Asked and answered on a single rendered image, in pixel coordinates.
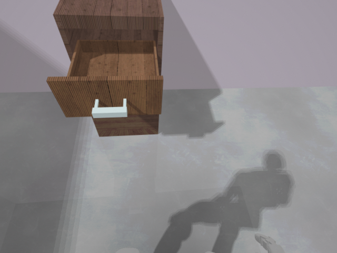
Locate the cabinet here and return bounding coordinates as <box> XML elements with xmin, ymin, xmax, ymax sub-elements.
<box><xmin>53</xmin><ymin>0</ymin><xmax>164</xmax><ymax>137</ymax></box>

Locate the robot right hand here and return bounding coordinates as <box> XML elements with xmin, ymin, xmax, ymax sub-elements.
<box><xmin>255</xmin><ymin>233</ymin><xmax>285</xmax><ymax>253</ymax></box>

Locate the handle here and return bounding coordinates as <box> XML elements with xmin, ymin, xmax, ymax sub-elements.
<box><xmin>92</xmin><ymin>99</ymin><xmax>127</xmax><ymax>118</ymax></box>

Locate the drawer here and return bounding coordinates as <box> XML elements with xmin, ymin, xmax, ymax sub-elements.
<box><xmin>46</xmin><ymin>40</ymin><xmax>163</xmax><ymax>118</ymax></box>

